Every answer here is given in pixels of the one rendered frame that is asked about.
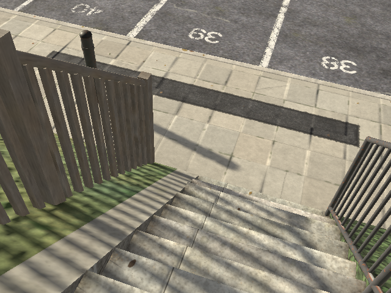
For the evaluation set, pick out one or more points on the stairs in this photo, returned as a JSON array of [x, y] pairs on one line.
[[216, 237]]

